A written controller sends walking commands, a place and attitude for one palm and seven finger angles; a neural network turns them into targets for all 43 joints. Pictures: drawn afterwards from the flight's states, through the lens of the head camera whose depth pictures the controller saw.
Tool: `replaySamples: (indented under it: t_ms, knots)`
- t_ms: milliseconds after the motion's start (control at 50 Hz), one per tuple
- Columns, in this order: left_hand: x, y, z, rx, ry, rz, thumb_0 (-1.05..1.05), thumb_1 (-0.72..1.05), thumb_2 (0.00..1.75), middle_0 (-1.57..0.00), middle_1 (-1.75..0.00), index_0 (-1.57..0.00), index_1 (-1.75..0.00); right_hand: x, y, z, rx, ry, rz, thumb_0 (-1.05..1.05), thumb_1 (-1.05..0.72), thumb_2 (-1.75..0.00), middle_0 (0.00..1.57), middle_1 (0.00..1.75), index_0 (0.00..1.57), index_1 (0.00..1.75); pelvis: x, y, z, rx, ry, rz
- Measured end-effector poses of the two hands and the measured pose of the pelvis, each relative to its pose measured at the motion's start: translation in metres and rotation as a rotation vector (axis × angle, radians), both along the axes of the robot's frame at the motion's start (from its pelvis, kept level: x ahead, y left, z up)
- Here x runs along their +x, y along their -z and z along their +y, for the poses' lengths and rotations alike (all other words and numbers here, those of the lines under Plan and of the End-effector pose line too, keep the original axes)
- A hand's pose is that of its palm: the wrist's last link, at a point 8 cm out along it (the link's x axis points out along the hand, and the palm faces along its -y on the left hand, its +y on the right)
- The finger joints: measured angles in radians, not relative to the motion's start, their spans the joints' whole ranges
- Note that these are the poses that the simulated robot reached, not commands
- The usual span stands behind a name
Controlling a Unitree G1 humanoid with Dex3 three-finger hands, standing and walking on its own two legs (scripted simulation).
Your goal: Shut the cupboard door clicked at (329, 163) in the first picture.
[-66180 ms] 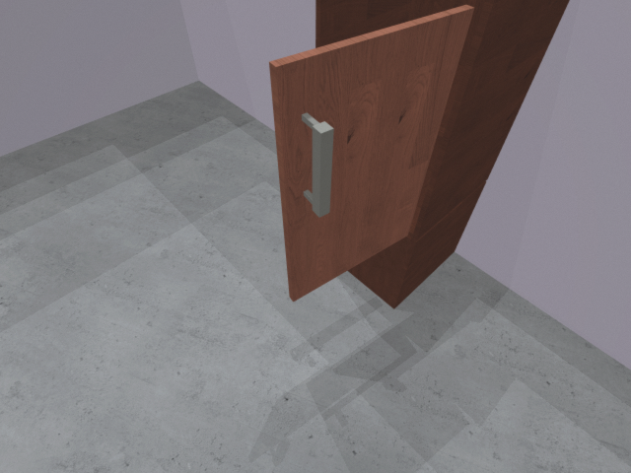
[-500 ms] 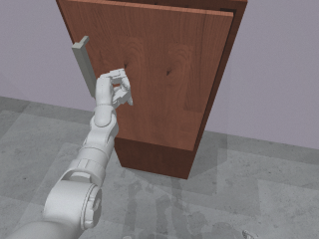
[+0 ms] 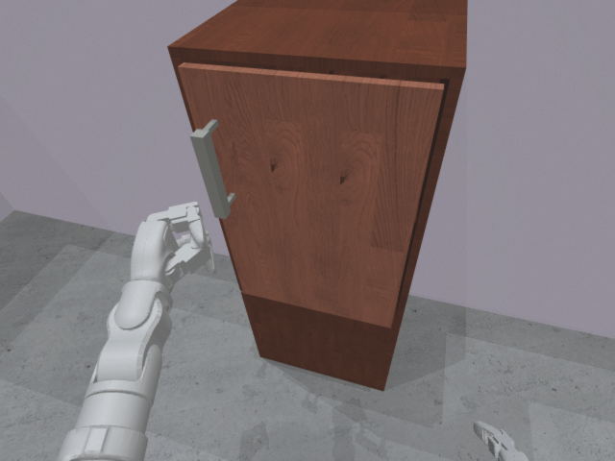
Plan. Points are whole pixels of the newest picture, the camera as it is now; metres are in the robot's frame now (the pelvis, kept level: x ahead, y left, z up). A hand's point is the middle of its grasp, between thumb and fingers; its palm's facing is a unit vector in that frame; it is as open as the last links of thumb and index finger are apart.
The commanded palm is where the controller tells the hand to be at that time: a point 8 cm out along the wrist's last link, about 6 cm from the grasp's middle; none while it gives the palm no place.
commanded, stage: draw the hand back to the body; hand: left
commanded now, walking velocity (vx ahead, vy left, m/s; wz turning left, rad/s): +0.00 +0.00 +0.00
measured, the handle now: (217, 170) +0.56 +0.19 +0.09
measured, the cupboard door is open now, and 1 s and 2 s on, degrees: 0 0 0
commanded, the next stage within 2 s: step back with the hand held close in 1.08 s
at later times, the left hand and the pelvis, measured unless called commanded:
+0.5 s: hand (74, 316) +0.23 +0.25 +0.16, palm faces +0.33 -0.89 -0.31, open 4.6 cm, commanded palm +0.18 +0.29 +0.18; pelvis +0.00 +0.02 +0.02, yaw +0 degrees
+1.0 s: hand (4, 344) +0.19 +0.29 +0.17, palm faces +0.47 -0.80 -0.37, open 7.3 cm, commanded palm +0.14 +0.33 +0.19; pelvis +0.00 +0.03 +0.02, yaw +0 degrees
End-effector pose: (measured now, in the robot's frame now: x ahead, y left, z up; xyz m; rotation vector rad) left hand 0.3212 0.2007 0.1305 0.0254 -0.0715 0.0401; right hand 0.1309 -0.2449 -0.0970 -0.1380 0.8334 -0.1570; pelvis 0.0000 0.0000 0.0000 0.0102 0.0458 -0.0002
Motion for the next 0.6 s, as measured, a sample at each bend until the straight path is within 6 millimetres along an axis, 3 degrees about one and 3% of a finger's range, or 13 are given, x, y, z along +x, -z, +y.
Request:
replaySamples:
  t_ms: [120, 240, 420, 600]
  knots:
    - [-0.038, -0.013, 0.013, 0.148, -0.048, -0.020, 0.02, 0.90, 0.90, -1.19, -1.38, -1.19, -1.39, 0.028, -0.024, 0.014, -0.002, -0.016, -0.114, 0.01, -0.91, -0.89, 0.20, 0.30, 0.19, 0.30, -0.005, -0.007, 0.005, 0.001, 0.002, -0.047]
    - [-0.072, -0.020, 0.034, 0.208, -0.124, -0.027, 0.02, 0.90, 0.90, -1.06, -1.23, -1.06, -1.23, 0.043, -0.038, 0.035, 0.000, -0.063, -0.151, 0.01, -0.91, -0.89, 0.20, 0.30, 0.20, 0.30, -0.008, -0.014, 0.010, -0.004, 0.002, -0.085]
    - [-0.115, -0.036, 0.073, 0.277, -0.246, -0.048, 0.02, 0.90, 0.90, -0.82, -0.97, -0.82, -0.97, 0.044, -0.038, 0.057, 0.012, -0.111, -0.141, 0.01, -0.90, -0.89, 0.20, 0.30, 0.20, 0.30, -0.006, -0.019, 0.019, -0.008, 0.000, -0.112]
    - [-0.152, -0.051, 0.105, 0.358, -0.348, -0.058, 0.02, 0.90, 0.90, -0.57, -0.70, -0.58, -0.71, 0.040, -0.033, 0.059, 0.004, -0.105, -0.125, 0.01, -0.90, -0.89, 0.20, 0.30, 0.20, 0.30, -0.002, -0.019, 0.025, -0.010, 0.001, -0.115]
